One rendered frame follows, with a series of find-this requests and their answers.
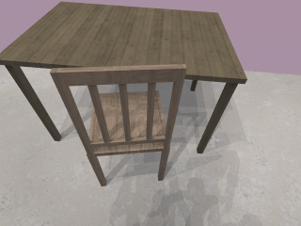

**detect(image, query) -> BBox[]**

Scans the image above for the table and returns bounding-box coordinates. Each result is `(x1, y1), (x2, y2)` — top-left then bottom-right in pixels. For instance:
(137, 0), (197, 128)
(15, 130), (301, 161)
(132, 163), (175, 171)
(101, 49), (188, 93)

(0, 1), (247, 153)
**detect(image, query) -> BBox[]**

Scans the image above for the chair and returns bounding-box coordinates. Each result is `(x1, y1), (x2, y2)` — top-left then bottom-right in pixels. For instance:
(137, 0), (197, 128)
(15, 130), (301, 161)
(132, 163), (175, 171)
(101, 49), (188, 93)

(50, 64), (187, 186)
